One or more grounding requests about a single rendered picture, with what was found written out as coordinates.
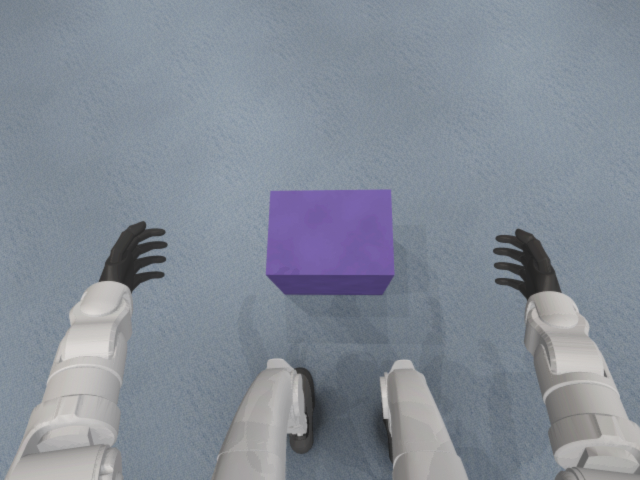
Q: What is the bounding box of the left robot upper arm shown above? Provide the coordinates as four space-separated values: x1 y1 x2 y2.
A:
9 444 124 480

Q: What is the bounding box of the left robot shin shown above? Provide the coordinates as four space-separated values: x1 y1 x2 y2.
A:
257 358 307 434

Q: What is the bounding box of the carton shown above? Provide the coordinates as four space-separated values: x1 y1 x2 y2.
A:
266 189 395 295

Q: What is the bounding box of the left robot thigh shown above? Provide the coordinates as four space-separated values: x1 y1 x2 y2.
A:
211 368 303 480

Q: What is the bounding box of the left robot forearm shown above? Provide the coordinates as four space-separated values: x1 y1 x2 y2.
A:
4 281 133 480

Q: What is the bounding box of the robot left hand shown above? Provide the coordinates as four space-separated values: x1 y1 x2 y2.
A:
99 221 168 294

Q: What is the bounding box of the right robot forearm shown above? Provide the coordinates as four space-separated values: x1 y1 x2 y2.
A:
524 291 640 475

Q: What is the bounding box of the robot right hand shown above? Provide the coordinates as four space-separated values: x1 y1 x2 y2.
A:
493 229 562 301

